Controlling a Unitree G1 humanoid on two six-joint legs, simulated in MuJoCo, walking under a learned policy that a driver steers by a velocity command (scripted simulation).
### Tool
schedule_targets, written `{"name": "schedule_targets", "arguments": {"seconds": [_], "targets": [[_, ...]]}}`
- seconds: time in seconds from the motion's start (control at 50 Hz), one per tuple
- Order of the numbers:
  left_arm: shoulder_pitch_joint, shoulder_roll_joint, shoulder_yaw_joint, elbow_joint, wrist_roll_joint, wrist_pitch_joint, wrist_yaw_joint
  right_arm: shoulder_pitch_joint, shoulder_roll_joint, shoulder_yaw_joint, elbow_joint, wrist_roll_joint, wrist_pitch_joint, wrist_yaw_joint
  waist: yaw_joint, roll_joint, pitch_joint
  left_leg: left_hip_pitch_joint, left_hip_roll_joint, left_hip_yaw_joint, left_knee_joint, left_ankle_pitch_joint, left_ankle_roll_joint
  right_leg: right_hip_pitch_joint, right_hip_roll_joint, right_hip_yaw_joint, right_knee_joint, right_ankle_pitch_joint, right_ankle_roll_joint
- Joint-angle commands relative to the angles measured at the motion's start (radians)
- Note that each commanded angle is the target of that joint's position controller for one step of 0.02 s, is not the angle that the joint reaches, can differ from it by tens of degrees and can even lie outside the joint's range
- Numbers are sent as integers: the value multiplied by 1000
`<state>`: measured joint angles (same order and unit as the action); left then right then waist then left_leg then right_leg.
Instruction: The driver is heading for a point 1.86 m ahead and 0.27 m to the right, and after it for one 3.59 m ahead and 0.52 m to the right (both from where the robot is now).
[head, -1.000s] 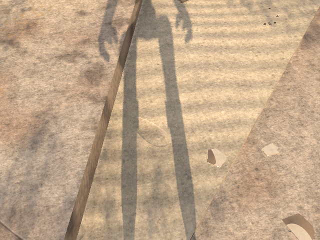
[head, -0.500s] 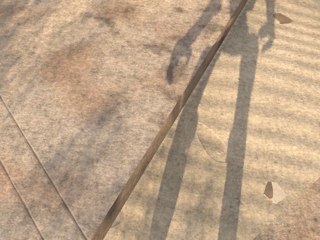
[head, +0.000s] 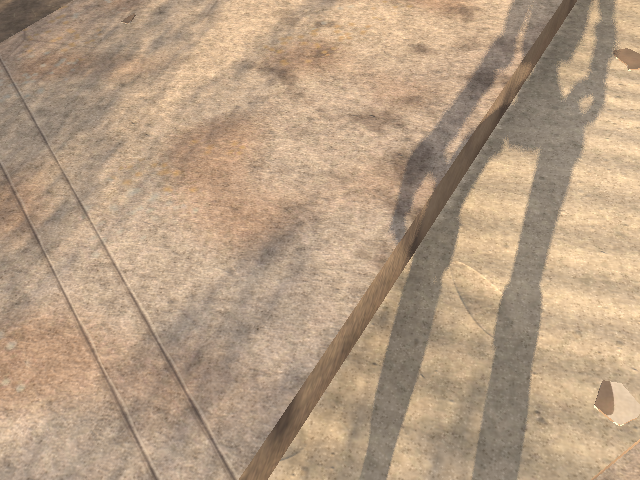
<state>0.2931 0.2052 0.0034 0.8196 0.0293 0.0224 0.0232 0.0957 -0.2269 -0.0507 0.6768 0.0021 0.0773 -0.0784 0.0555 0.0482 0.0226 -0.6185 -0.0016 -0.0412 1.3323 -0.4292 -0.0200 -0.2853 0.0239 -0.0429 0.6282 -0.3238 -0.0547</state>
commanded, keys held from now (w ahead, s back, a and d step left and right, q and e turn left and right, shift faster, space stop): e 0.36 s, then w+e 0.10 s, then w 0.30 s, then w+q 0.24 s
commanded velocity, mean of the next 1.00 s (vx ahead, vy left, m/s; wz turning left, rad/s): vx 0.21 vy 0.00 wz -0.28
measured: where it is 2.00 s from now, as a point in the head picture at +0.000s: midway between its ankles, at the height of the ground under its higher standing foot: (425, 418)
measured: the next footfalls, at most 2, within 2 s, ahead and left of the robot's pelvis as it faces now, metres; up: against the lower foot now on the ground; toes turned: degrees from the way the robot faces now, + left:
left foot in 0.22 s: +0.05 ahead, +0.18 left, +0.03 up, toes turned -13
right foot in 0.56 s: -0.09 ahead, -0.06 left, +0.00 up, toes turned -21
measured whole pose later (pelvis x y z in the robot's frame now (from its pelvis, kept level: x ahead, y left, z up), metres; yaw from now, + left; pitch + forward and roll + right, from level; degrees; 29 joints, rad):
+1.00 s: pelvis +0.17 -0.01 -0.01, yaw -18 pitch +3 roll +2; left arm 0.48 0.22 0.01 0.90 0.01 -0.03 0.02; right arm 0.03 -0.22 -0.01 0.59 0.02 -0.06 0.05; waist 0.02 -0.02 0.03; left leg -0.67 -0.03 0.14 0.80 -0.20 0.14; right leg 0.10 -0.06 -0.05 0.52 -0.42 0.00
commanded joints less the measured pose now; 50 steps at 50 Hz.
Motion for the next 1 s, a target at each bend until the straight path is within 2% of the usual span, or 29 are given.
{"name": "schedule_targets", "arguments": {"seconds": [0.02,0.12,0.18,0.22,0.26,0.28,0.3,0.32,0.34,0.36,0.4,0.44,0.48,0.52,0.54,0.56,0.58,0.6,0.62,0.66,0.68,0.72,0.78,0.84,0.9,0.94,0.96,0.98,1.0], "targets": [[-148,183,48,-131,-18,-31,34,-59,-99,-49,-82,-15,-28,-1,-52,-130,-1,-82,23,-38,71,144,-57,-11,-210,370,-344,8,-138],[-35,183,74,-145,-28,-10,49,-70,-32,-22,-86,-5,-60,12,-1,-176,-116,-38,25,-25,-344,37,-94,207,-204,359,-275,210,-157],[-33,219,91,-162,-34,15,36,-5,-51,-25,-60,18,-74,29,0,-246,-86,128,-19,23,-580,-114,-78,116,-216,401,-285,130,-159],[-66,227,96,-177,-55,26,31,87,-90,-40,-22,25,-88,42,-41,-252,-73,257,-44,46,-821,93,-49,68,-195,423,-255,174,-127],[-65,200,98,-206,-70,29,30,148,-183,-76,18,-5,-100,50,-32,26,-142,512,44,-60,-867,295,60,-104,-74,302,-176,73,1],[-132,167,90,-230,-62,19,21,209,-215,-91,30,-35,-97,48,-82,190,-166,636,199,-240,-929,346,163,-274,24,195,8,-44,59],[-170,144,88,-230,-52,7,7,172,-215,-92,-9,-54,-96,36,-102,219,-158,644,359,-372,-982,536,249,-360,62,207,238,-253,94],[-150,154,99,-213,-52,5,-5,106,-171,-70,-51,-57,-94,24,-70,108,-156,625,361,-307,-958,668,259,-357,43,239,371,-274,116],[-121,163,102,-221,-58,20,-11,28,-190,-70,-65,-54,-88,22,-7,158,-189,585,352,-273,-962,619,293,-342,25,181,468,-247,138],[-104,189,107,-207,-51,39,-10,-33,-166,-62,-83,-46,-82,23,7,160,-176,525,320,-206,-968,550,298,-310,-12,145,565,-186,169],[-21,183,103,-182,-67,74,-21,-85,-112,-35,-104,-30,-60,20,50,197,-167,387,171,2,-990,254,211,-148,-26,15,568,-87,220],[-30,168,88,-197,-78,75,-36,-66,-150,-36,-111,-24,-53,19,31,229,-109,291,147,59,-1008,49,177,-18,-52,-41,388,-115,209],[-39,154,76,-197,-67,59,-53,-3,-181,-50,-95,-21,-56,13,0,166,-64,280,198,22,-929,-36,203,54,-76,-35,130,-185,138],[181,133,77,-75,-67,36,-59,5,-137,-41,-86,-9,-55,15,58,-16,-43,182,150,101,-599,-50,201,255,-27,-106,-176,-134,83],[287,128,70,-11,-57,21,-64,0,-80,-22,-94,-24,-58,30,75,-177,1,33,96,170,-298,-171,176,329,-33,-50,-214,-146,66],[279,153,50,-34,-46,-9,-68,15,39,9,-119,-25,-63,50,2,-340,26,-351,69,147,163,-382,112,391,-169,249,-10,87,37],[244,331,91,-92,-48,-52,-79,-8,31,28,-192,39,-100,75,-6,-393,-14,-540,57,53,234,-209,91,320,-438,804,-345,120,-168],[201,349,107,-83,-43,-79,-81,-127,-33,21,-227,79,-130,80,15,-237,84,-622,108,-6,298,-102,71,257,-533,950,-508,-126,-262],[120,298,86,-80,-32,-85,-68,-178,-107,4,-216,75,-143,78,5,-123,168,-641,145,-33,274,39,58,192,-483,785,-475,-201,-235],[15,192,46,-79,-19,-87,-45,-74,-116,-6,-149,13,-140,64,-53,-137,148,-509,157,-13,235,198,27,88,-309,507,-431,-189,-166],[31,158,34,-67,-21,-92,-35,-58,-123,-10,-145,17,-141,67,-58,-187,155,-460,162,-13,196,256,14,51,-289,444,-439,-89,-158],[137,117,26,-16,-30,-86,-17,-82,-58,12,-156,17,-141,76,-30,-179,139,-489,156,28,171,268,1,121,-245,333,-429,79,-151],[206,126,31,-4,-25,-70,4,-185,-19,36,-194,5,-154,104,13,-94,88,-434,139,98,-105,336,17,208,-210,193,-453,299,-122],[265,140,29,29,-28,-67,7,-256,11,51,-207,26,-163,130,46,-153,88,-292,93,181,-339,354,61,271,-231,107,-543,425,-113],[249,175,34,41,-34,-70,-5,-197,-26,35,-194,25,-162,137,-11,-213,21,-108,11,237,-464,261,143,386,-247,8,-434,958,-87],[214,206,45,42,-21,-62,1,-60,-79,11,-169,25,-145,133,-106,-283,-88,57,-49,229,-501,190,188,463,-285,-17,-254,1332,-68],[170,222,54,32,-16,-56,3,101,-129,-12,-125,29,-134,131,-198,-267,-171,264,-87,215,-601,222,214,438,-263,-44,-68,1385,-46],[136,230,60,1,-14,-64,9,272,-189,-37,-68,26,-122,123,-267,-187,-253,580,-46,81,-642,277,235,232,-227,-25,151,1181,-16],[229,82,28,-56,4,-85,-4,348,-287,-60,-32,13,-133,117,-168,183,-372,951,225,-500,-785,36,405,-208,-12,27,606,276,53]]}}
